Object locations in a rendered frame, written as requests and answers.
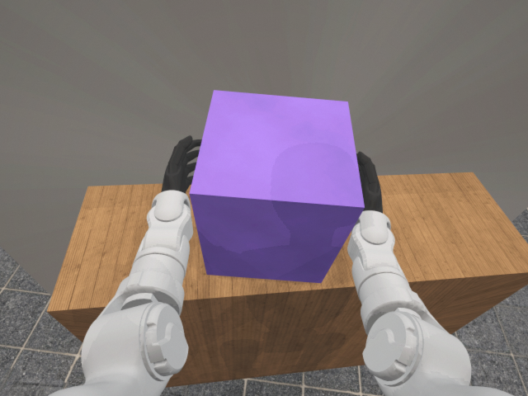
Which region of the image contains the right robot upper arm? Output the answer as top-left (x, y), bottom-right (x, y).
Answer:
top-left (363, 311), bottom-right (514, 396)

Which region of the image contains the right robot hand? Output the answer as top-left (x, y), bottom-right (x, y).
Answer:
top-left (356, 152), bottom-right (383, 213)

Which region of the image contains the pedestal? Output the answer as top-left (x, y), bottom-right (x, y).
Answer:
top-left (47, 172), bottom-right (528, 388)

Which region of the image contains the left robot upper arm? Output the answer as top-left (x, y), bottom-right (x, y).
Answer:
top-left (48, 302), bottom-right (189, 396)

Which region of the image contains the robot right forearm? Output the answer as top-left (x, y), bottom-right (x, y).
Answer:
top-left (347, 210), bottom-right (447, 336)

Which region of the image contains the left robot hand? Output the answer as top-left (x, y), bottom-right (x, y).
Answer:
top-left (161, 135), bottom-right (202, 194)

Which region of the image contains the carton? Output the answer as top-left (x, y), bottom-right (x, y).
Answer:
top-left (189, 90), bottom-right (365, 283)

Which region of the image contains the robot left forearm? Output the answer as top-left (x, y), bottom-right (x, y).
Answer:
top-left (81, 190), bottom-right (193, 376)

